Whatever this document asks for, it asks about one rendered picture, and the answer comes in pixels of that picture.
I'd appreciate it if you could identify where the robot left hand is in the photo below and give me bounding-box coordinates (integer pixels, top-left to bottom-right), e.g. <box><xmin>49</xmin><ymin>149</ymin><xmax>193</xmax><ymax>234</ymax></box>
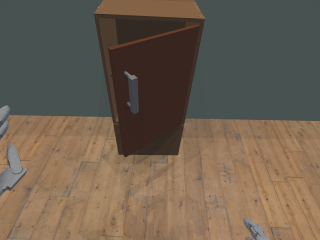
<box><xmin>0</xmin><ymin>105</ymin><xmax>27</xmax><ymax>196</ymax></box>

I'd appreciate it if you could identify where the handle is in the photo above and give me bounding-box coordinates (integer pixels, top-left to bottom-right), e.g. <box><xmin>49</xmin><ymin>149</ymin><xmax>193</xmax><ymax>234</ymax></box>
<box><xmin>123</xmin><ymin>71</ymin><xmax>139</xmax><ymax>114</ymax></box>

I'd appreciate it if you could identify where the cupboard door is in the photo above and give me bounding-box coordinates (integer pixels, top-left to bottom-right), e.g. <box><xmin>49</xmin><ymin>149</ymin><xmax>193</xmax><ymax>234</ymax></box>
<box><xmin>108</xmin><ymin>24</ymin><xmax>200</xmax><ymax>158</ymax></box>

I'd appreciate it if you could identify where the robot right hand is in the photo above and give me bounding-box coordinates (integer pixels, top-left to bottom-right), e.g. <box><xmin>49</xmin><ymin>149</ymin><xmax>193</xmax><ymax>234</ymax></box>
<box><xmin>243</xmin><ymin>218</ymin><xmax>270</xmax><ymax>240</ymax></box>

